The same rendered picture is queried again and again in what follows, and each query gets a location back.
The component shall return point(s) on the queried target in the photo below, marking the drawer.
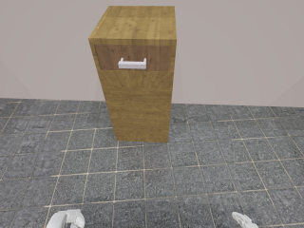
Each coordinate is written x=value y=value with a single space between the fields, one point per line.
x=157 y=56

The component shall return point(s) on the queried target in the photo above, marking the handle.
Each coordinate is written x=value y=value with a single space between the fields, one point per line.
x=130 y=64

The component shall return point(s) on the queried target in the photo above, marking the robot left hand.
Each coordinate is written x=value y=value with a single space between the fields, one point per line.
x=73 y=216

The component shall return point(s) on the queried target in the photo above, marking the cabinet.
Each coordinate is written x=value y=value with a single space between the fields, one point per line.
x=138 y=101

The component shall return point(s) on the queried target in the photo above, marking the robot right hand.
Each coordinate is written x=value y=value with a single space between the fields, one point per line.
x=243 y=220

